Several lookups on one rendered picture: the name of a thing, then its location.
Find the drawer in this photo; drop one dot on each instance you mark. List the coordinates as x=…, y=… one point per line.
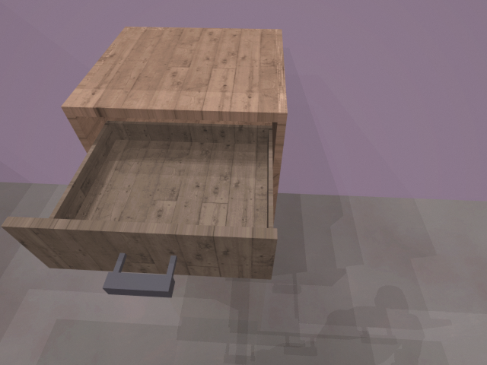
x=151, y=190

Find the cabinet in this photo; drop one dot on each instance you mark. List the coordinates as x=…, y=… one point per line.
x=228, y=76

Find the handle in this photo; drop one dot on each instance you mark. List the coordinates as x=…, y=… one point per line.
x=145, y=285

